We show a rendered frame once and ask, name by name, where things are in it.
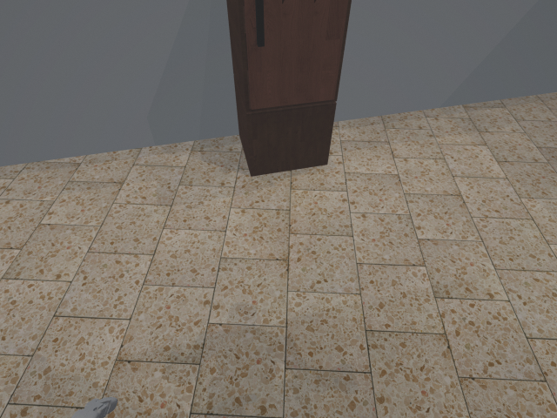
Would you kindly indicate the robot left hand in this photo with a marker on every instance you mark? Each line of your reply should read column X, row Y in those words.
column 97, row 408

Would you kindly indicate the cupboard door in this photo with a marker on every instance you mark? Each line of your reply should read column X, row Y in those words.
column 300, row 60

